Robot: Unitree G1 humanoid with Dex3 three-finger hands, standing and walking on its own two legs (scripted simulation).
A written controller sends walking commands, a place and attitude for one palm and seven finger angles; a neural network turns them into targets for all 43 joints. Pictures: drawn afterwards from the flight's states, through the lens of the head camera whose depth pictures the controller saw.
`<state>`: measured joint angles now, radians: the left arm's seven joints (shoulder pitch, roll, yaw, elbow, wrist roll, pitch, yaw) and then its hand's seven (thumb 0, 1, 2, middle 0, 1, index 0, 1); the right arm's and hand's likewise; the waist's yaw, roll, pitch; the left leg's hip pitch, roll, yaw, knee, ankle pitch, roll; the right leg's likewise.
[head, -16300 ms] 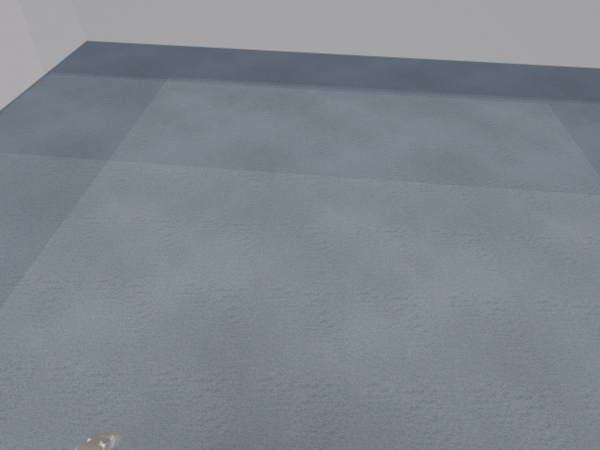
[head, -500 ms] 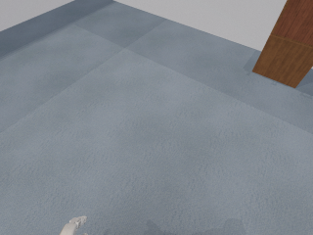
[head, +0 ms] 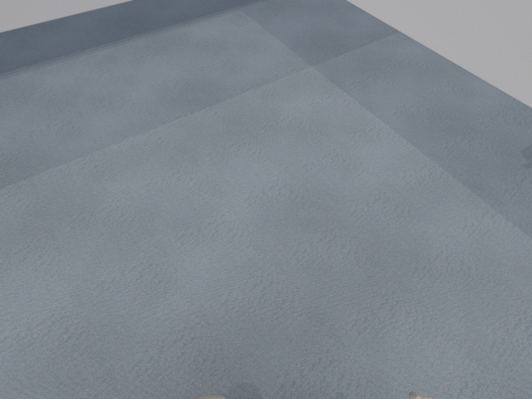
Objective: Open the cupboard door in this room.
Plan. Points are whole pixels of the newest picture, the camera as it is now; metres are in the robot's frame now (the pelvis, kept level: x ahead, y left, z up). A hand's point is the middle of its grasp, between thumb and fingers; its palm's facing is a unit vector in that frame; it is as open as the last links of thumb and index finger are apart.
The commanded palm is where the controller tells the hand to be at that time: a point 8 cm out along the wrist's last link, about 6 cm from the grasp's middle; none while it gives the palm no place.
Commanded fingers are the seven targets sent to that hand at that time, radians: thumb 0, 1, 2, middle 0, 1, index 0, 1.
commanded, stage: turn or walk to find it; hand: left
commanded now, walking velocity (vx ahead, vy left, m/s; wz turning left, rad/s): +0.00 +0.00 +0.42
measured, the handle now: out of the picture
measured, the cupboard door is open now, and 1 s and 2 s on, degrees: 0 0 0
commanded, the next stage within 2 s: stand and wait in 1.96 s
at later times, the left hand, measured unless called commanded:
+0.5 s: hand out of the picture +0.07 +0.19 -0.15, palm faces +0.17 -0.94 -0.28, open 7.4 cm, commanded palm none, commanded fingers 0.00 0.90 0.90 -0.20 -0.30 -0.20 -0.30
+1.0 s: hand out of the picture -0.12 +0.19 -0.19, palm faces +0.45 -0.86 -0.24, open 7.4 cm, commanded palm none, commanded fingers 0.00 0.90 0.90 -0.20 -0.30 -0.20 -0.30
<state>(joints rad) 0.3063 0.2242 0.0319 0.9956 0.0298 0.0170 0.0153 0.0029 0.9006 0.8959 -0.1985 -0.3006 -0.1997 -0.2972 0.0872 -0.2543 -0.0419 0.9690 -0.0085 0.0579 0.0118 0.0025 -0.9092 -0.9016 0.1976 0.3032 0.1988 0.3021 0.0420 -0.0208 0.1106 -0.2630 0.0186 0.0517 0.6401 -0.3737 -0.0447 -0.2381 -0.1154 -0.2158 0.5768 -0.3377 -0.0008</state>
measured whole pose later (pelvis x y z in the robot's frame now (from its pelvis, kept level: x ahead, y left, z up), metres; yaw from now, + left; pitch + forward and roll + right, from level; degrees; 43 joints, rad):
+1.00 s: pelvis -0.05 -0.01 -0.01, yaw +25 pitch -1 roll +0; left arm 0.26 0.26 0.06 0.99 0.02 0.06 0.02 0.00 0.90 0.90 -0.20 -0.30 -0.20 -0.30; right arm 0.14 -0.22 -0.05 0.97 -0.02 0.03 0.02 0.00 -0.91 -0.90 0.20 0.30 0.20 0.30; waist 0.03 -0.06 0.09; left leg -0.25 0.02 0.07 0.61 -0.33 0.01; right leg -0.35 -0.15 -0.18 0.78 -0.45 0.04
